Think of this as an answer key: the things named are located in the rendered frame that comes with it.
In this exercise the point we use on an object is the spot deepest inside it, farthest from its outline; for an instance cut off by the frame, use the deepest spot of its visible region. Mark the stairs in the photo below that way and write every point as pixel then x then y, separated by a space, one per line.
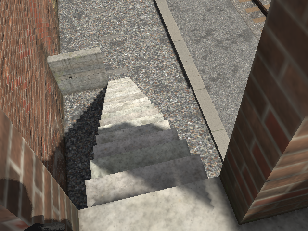
pixel 136 151

